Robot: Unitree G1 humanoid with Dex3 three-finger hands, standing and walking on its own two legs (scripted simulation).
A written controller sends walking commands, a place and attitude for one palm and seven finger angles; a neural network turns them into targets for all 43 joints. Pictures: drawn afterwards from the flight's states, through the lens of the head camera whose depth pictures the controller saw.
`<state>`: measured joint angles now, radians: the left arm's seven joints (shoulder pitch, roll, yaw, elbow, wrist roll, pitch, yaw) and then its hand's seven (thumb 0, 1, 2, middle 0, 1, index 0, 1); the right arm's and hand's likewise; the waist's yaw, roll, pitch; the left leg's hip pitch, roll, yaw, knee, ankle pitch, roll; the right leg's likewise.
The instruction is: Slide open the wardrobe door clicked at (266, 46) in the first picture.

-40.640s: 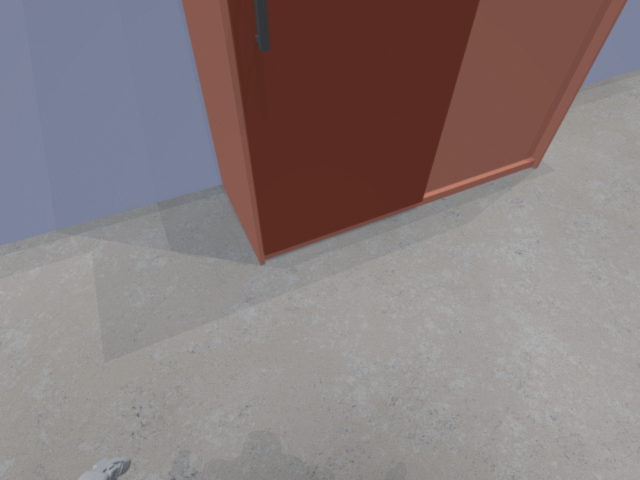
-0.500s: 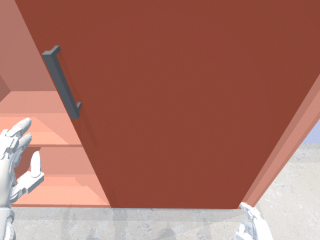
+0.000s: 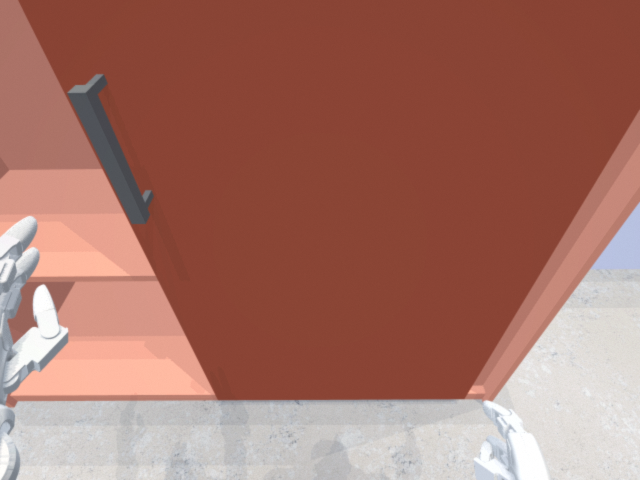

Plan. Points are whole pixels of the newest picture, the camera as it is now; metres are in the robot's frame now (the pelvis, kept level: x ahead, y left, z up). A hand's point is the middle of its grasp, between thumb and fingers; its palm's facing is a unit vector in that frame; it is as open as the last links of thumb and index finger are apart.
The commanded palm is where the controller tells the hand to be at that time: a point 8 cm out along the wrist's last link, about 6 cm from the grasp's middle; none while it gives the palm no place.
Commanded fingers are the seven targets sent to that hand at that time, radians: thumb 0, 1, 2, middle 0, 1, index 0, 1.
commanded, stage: step back with the hand held close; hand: left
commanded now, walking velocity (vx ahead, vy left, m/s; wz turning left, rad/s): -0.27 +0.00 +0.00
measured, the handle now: (120, 154) +0.46 +0.33 +0.19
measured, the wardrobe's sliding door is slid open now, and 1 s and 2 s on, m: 0.67 0.67 0.67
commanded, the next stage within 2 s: stop stepping back and stand still in 0.90 s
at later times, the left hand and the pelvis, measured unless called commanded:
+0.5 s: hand out of the picture +0.11 +0.34 +0.15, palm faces +0.47 -0.76 -0.45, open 7.4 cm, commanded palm +0.05 +0.36 +0.17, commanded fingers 0.00 0.90 0.90 -0.20 -0.30 -0.20 -0.30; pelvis -0.07 +0.05 -0.01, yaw +3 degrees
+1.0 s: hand out of the picture +0.01 +0.36 +0.16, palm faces +0.50 -0.80 -0.35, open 7.4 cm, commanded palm -0.07 +0.38 +0.17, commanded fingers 0.00 0.90 0.90 -0.20 -0.30 -0.20 -0.30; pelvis -0.20 +0.08 -0.02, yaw +3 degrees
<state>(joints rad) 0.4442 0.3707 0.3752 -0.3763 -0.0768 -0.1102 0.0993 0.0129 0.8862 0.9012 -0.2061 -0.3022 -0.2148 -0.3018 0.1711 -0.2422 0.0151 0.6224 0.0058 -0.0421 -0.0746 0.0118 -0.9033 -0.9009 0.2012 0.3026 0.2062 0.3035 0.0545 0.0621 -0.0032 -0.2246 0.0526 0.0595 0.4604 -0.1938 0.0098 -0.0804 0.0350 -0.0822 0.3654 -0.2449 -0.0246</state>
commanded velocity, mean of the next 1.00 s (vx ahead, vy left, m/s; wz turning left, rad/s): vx -0.31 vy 0.00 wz -0.05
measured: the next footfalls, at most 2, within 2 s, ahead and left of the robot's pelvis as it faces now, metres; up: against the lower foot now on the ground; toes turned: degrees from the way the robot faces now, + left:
left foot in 0.90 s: -0.01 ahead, +0.13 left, +0.00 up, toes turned +4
right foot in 1.24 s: -0.37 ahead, -0.01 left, +0.00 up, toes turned -6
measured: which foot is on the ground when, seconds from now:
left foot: down 0.00-0.78, up 0.80-0.88, down 0.90-1.00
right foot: down 0.00-0.90, up 0.92-1.00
